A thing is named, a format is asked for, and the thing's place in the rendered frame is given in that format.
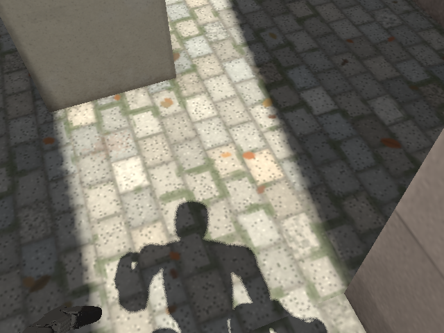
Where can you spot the left robot hand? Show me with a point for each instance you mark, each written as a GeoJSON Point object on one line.
{"type": "Point", "coordinates": [63, 319]}

